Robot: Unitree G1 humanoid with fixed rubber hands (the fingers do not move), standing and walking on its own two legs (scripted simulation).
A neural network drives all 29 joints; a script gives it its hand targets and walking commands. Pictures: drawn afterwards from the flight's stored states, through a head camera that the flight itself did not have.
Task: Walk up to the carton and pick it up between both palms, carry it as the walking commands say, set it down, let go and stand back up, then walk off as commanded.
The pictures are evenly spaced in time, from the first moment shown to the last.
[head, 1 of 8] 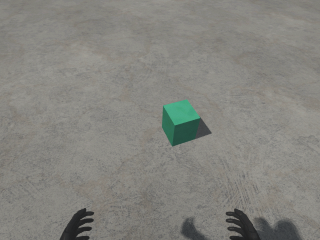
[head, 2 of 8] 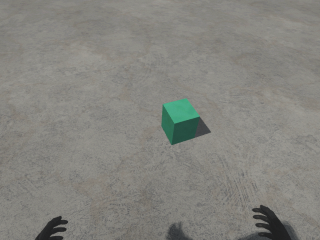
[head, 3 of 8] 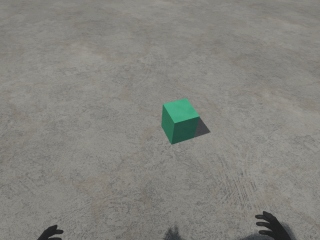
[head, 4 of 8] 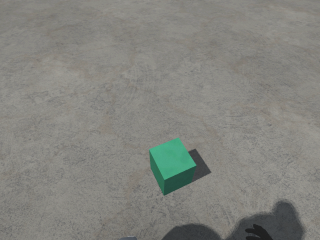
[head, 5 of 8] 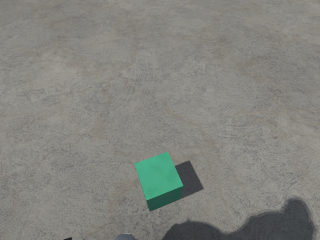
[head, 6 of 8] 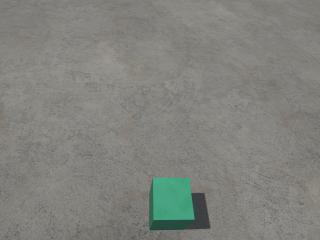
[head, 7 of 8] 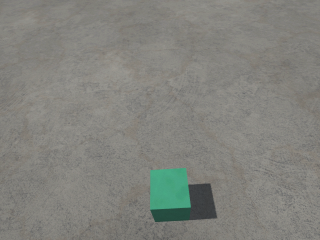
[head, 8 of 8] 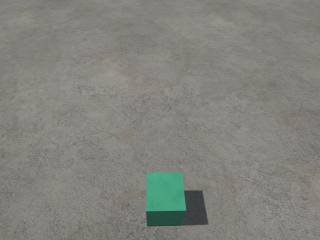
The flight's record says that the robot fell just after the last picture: no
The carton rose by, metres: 0.00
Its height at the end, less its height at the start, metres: +0.00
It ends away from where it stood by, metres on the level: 0.00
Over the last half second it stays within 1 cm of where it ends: yes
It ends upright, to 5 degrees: yes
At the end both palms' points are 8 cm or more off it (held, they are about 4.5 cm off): yes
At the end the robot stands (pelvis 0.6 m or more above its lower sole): yes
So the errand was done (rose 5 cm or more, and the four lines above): no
